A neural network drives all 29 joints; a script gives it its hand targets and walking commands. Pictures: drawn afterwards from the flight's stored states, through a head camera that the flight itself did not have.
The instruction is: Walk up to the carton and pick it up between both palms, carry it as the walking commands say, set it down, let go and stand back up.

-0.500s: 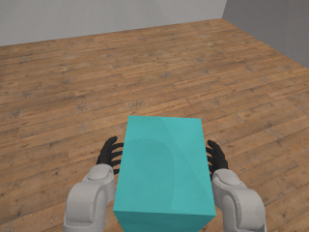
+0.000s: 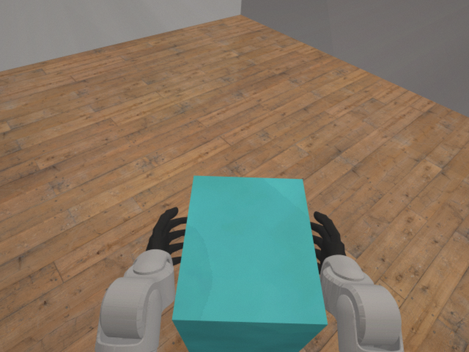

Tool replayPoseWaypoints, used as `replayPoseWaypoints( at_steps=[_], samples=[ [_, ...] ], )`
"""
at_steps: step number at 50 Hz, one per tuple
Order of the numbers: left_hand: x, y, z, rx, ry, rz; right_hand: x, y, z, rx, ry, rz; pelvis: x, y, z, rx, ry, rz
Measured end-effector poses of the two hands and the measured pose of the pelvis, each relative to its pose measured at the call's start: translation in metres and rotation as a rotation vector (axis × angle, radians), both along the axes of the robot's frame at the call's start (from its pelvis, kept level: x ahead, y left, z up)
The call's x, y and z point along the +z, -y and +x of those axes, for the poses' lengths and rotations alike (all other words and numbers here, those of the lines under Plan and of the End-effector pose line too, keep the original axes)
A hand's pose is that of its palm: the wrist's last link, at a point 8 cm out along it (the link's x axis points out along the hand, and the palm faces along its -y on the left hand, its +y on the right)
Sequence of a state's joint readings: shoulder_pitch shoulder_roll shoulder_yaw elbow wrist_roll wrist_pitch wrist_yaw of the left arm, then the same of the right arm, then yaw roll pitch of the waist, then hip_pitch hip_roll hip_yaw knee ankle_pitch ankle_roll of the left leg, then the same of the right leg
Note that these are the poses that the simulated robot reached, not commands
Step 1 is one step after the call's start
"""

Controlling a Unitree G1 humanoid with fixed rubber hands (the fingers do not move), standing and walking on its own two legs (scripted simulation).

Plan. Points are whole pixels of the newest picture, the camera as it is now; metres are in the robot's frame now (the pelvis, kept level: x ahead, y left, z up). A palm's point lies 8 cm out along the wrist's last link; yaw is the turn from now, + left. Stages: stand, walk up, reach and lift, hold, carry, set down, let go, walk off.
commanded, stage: carry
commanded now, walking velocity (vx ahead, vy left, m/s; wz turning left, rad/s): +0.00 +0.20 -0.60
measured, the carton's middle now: (243, 280) +0.26 +0.01 +0.01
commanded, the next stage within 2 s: none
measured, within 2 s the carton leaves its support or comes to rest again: neither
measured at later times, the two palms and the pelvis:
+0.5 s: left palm (139, 256) +0.26 +0.17 +0.07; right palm (310, 307) +0.20 -0.08 +0.08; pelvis -0.02 +0.11 +0.00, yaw -15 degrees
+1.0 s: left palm (122, 269) +0.23 +0.18 +0.09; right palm (306, 344) +0.16 -0.06 +0.10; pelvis -0.06 +0.14 +0.00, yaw -18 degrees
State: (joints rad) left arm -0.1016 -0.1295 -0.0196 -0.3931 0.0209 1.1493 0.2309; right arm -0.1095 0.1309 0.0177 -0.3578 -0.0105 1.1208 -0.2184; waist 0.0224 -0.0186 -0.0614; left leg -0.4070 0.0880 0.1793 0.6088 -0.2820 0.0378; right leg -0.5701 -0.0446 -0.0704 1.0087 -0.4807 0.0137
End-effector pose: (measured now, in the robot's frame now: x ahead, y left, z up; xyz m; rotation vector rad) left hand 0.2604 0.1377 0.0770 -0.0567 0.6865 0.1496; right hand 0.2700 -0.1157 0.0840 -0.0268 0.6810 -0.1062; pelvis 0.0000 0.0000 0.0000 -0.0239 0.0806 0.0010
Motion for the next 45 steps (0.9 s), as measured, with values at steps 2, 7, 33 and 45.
replayPoseWaypoints(
  at_steps=[2, 7, 33, 45],
  samples=[
    [0.004, 0.002, 0.002, -0.034, 0.008, 0.007, 0.001, 0.002, -0.007, -0.034, 0.009, 0.012, 0.001, -0.007, -0.003, -0.029, -0.002, -0.005],
    [0.009, 0.017, 0.011, -0.126, 0.054, 0.037, -0.005, 0.016, -0.024, -0.129, 0.055, 0.042, -0.01, -0.02, -0.01, -0.098, -0.01, 0.013],
    [0.013, -0.032, -0.002, -0.34, 0.044, 0.015, 0.01, -0.043, -0.088, -0.34, 0.043, 0.002, 0.001, -0.127, -0.032, -0.307, -0.004, 0.004],
    [0.016, -0.035, -0.024, -0.381, 0.026, 0.035, 0.013, -0.048, -0.115, -0.378, 0.023, 0.018, 0.003, -0.139, -0.05, -0.312, 0.027, 0.001]
  ],
)
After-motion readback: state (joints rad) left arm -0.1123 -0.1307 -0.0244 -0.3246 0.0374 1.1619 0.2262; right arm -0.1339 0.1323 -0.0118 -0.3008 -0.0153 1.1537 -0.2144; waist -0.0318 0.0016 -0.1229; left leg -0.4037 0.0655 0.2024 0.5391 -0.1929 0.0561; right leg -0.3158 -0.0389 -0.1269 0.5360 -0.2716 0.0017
